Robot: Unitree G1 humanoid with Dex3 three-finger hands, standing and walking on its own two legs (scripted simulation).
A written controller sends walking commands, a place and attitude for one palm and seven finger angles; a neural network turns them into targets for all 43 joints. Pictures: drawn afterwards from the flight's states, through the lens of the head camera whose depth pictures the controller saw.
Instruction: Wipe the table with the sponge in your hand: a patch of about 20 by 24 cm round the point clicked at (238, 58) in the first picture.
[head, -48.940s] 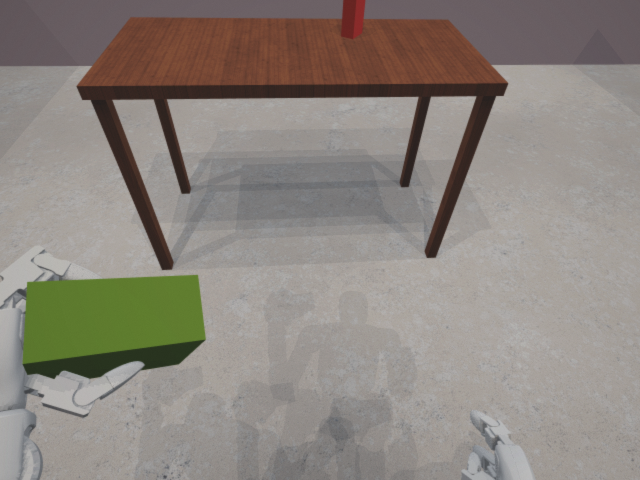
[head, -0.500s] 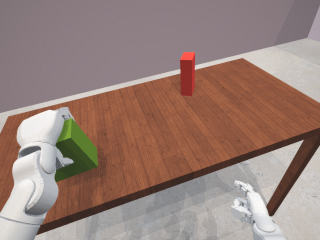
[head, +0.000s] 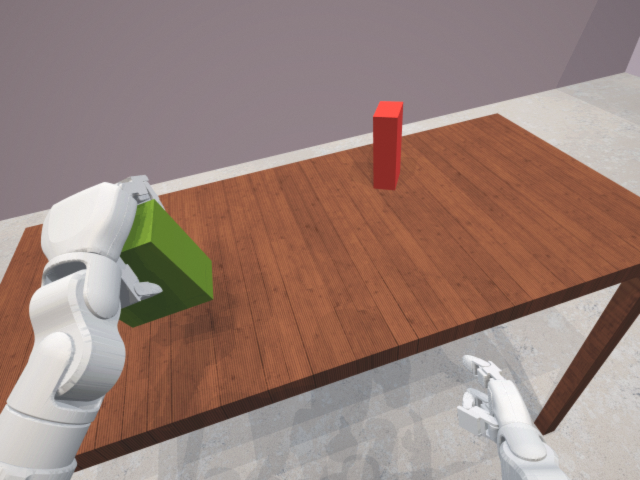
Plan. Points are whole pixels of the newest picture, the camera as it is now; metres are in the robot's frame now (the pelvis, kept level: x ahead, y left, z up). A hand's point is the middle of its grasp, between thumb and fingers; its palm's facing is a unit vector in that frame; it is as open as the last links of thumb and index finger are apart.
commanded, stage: lift the sponge slowly off the table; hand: left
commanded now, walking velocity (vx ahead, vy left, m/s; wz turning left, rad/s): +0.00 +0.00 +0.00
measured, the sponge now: (154, 277) +0.29 +0.26 +0.15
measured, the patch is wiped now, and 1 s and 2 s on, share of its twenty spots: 1.00 1.00 1.00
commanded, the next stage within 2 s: bring the sponge back beside the body in 0.14 s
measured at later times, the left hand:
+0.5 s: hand (130, 262) +0.26 +0.25 +0.20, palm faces +0.29 -0.22 -0.93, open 10.2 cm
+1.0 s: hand (108, 298) +0.22 +0.26 +0.19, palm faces +0.25 -0.16 -0.95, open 10.2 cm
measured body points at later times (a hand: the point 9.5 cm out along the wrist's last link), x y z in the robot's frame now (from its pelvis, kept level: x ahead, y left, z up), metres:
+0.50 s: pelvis +0.00 +0.00 +0.00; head -0.03 -0.05 +0.45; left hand +0.24 +0.26 +0.25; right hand +0.27 -0.19 -0.06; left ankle +0.00 +0.10 -0.74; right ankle +0.04 -0.08 -0.74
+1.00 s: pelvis +0.00 -0.01 +0.00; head -0.04 -0.07 +0.44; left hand +0.20 +0.26 +0.24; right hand +0.27 -0.19 -0.06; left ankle +0.00 +0.10 -0.74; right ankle +0.04 -0.08 -0.74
